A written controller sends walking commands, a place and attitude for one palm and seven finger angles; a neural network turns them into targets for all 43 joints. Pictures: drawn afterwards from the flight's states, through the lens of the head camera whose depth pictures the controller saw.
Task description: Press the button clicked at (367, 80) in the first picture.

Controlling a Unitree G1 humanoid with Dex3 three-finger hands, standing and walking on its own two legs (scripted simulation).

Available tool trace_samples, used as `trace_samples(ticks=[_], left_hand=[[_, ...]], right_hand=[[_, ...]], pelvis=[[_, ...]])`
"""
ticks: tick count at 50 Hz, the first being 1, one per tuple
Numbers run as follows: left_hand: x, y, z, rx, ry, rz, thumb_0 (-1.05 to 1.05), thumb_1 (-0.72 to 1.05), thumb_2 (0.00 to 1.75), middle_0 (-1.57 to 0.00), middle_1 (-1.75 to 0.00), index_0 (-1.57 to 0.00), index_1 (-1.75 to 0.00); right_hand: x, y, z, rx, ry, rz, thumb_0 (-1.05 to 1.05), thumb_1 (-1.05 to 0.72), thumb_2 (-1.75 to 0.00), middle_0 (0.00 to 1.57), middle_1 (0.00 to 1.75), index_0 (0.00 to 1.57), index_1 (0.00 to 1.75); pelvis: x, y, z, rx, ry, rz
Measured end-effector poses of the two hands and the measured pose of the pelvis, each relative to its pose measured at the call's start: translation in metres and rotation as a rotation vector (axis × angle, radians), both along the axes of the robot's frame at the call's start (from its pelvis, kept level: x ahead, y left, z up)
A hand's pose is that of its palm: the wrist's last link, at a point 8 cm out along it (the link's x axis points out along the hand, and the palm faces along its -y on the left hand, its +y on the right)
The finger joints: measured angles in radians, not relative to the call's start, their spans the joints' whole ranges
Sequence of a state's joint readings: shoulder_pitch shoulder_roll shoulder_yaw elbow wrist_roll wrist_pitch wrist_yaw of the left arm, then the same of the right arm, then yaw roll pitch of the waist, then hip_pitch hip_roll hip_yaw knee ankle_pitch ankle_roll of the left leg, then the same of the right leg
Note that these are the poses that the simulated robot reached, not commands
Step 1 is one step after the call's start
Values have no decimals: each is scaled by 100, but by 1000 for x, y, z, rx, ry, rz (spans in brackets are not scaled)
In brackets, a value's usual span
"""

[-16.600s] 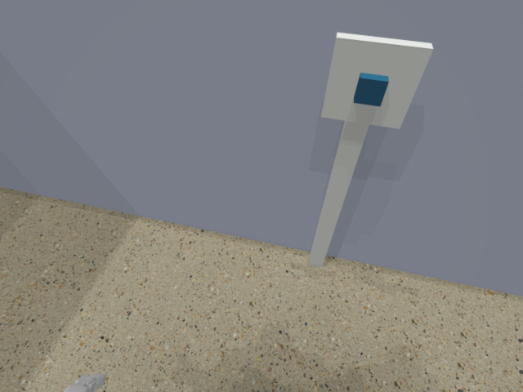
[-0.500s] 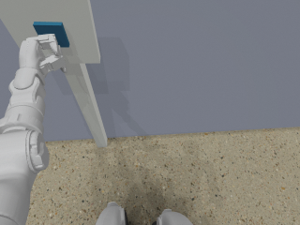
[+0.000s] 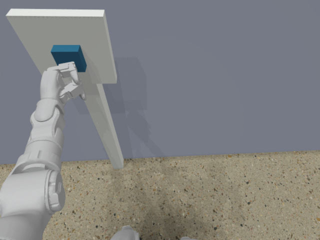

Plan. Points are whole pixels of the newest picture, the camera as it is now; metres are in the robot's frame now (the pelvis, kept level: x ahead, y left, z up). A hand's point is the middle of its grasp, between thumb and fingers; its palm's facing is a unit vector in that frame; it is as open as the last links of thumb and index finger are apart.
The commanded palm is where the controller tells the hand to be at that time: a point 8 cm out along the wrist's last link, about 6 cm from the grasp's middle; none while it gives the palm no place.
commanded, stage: pull the fist back off the button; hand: left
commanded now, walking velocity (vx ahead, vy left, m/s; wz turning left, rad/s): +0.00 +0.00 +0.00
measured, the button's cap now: (70, 58) +0.53 +0.22 +0.15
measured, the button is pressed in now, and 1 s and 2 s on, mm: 0 0 0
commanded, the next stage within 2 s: draw the hand back to the body in 0.46 s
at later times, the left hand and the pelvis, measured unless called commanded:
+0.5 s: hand (72, 114) +0.38 +0.19 +0.11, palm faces +0.06 -1.00 +0.00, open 3.1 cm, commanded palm +0.37 +0.24 +0.11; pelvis +0.02 -0.01 +0.01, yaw +2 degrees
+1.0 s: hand (51, 134) +0.31 +0.21 +0.14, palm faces +0.09 -1.00 -0.02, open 3.1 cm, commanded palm +0.28 +0.25 +0.15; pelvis +0.01 -0.01 +0.02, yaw +1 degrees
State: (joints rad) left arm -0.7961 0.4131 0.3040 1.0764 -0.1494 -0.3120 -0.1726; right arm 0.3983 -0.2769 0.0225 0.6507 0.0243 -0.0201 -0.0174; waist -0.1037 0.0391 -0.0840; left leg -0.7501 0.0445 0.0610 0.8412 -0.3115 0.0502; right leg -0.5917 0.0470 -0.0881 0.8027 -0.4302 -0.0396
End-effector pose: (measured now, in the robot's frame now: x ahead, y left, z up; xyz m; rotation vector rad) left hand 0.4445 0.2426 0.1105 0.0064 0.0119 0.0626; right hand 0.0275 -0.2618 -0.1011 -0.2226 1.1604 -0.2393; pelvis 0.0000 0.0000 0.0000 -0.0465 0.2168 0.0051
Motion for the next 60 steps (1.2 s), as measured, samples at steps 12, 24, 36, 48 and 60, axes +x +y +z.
trace_samples(ticks=[12, 24, 36, 48, 60], left_hand=[[-31, -5, -5, -4, -15, 2, 1, 90, 90, -129, -150, -130, -150], [-85, 2, -3, -1, -13, -3, 2, 90, 90, -130, -150, -130, -150], [-84, -10, 19, 13, -65, -28, 2, 90, 90, -130, -150, -130, -150], [-148, 15, 26, 11, -34, 27, 2, 90, 90, -130, -150, -130, -150], [-196, 15, 55, 189, -93, 122, 2, 90, 90, -130, -150, -130, -150]], right_hand=[[66, 0, 11, 37, -146, 23, 1, -90, -90, 20, 30, 20, 30], [121, -1, 24, 34, -267, 115, 1, -91, -90, 20, 30, 20, 30], [110, 1, 26, 47, -301, 100, 1, -90, -90, 20, 30, 20, 30], [110, 4, 36, 55, -353, 99, 2, -90, -90, 20, 30, 20, 30], [158, 29, 70, 47, -515, 176, 2, -90, -90, 20, 30, 20, 30]], pelvis=[[21, -6, 9, 22, -47, -19], [20, -12, 13, 25, -96, 19], [9, -15, 15, 30, -115, 7], [8, -14, 23, 33, -180, 2], [3, -7, 35, 30, -238, 7]])
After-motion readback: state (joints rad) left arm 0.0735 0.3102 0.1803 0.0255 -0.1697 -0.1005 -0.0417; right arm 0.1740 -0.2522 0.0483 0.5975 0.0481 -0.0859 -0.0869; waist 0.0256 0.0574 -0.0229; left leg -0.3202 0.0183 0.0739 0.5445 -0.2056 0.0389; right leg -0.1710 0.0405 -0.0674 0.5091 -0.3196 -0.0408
